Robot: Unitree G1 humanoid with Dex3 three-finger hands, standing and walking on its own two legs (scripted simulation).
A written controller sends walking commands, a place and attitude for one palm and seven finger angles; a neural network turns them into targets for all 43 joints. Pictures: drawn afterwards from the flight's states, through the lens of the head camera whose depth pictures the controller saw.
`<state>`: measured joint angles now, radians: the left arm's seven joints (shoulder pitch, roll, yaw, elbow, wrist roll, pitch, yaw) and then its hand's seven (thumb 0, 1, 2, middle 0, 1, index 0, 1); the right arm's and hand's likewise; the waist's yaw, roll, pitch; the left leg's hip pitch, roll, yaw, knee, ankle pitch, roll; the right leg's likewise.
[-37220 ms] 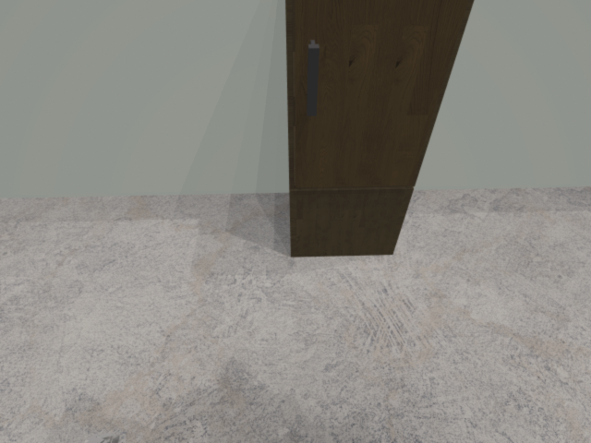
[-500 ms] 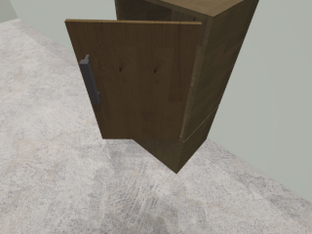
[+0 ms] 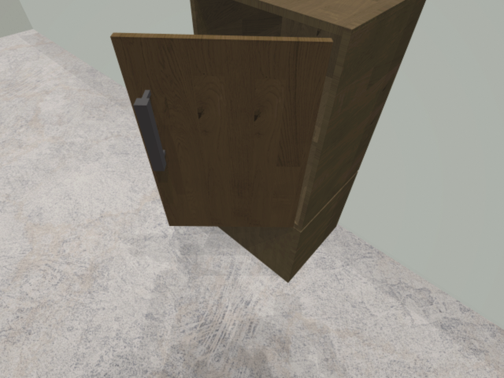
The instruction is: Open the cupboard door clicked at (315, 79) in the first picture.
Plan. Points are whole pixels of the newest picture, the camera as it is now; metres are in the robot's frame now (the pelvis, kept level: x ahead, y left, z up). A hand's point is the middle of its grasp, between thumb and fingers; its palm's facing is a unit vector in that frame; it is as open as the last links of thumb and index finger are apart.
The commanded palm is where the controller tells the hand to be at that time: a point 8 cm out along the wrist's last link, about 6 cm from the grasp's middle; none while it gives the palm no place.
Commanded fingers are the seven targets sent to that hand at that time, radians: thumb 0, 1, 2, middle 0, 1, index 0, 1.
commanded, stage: shuffle to correct the standing spot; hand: left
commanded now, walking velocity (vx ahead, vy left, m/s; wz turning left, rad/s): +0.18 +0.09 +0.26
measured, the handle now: (153, 132) +0.58 +0.26 +0.05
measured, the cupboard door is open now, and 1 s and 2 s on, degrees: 42 42 42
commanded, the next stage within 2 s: come to a stop and stand still in 0.10 s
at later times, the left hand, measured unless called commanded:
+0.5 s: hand out of the picture +0.09 +0.20 -0.17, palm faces +0.03 -0.97 -0.24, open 7.3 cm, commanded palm none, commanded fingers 0.00 0.90 0.90 -0.20 -0.30 -0.20 -0.30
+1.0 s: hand out of the picture +0.06 +0.22 -0.17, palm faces +0.03 -0.97 -0.25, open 7.4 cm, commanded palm none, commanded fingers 0.00 0.90 0.90 -0.20 -0.30 -0.20 -0.30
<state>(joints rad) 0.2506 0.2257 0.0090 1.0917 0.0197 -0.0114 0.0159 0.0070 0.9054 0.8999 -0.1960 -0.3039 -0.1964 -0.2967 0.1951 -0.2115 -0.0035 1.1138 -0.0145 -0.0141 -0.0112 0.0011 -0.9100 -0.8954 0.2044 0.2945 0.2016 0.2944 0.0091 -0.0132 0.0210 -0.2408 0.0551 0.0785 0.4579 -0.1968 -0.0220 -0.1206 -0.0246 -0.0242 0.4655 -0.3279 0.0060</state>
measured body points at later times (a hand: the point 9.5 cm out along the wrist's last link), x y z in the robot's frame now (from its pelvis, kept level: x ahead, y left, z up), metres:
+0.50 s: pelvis +0.05 +0.01 -0.01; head +0.08 -0.01 +0.44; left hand +0.09 +0.25 -0.15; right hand +0.03 -0.20 -0.18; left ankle +0.03 +0.14 -0.74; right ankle +0.07 -0.09 -0.74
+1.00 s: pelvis +0.02 +0.03 +0.00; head +0.01 +0.02 +0.44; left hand +0.06 +0.28 -0.15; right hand +0.07 -0.20 -0.16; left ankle +0.03 +0.13 -0.74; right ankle +0.07 -0.09 -0.74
